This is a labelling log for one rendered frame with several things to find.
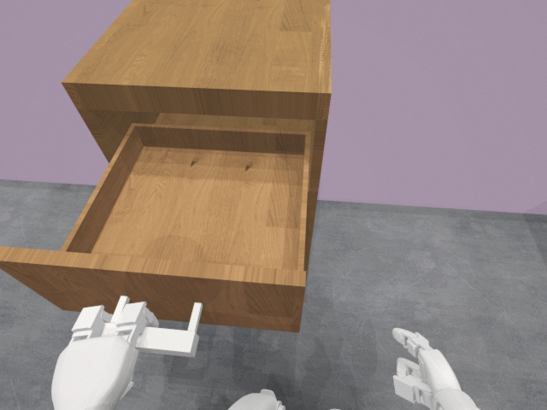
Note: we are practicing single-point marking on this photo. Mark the robot left shin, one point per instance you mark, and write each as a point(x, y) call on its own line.
point(268, 392)

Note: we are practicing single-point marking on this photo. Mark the cabinet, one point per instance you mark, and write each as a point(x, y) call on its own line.
point(251, 64)

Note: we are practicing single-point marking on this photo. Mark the handle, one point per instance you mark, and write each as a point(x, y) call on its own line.
point(160, 340)

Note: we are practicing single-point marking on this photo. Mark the robot left hand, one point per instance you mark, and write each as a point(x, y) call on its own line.
point(94, 372)

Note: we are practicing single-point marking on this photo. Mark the drawer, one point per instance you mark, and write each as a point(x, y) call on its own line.
point(186, 214)

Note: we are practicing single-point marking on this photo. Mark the robot right hand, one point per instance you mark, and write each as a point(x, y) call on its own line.
point(419, 383)

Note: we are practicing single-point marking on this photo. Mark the robot left thigh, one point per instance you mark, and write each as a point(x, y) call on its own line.
point(257, 401)

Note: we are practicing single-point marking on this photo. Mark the robot right forearm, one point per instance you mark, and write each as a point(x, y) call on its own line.
point(452, 399)

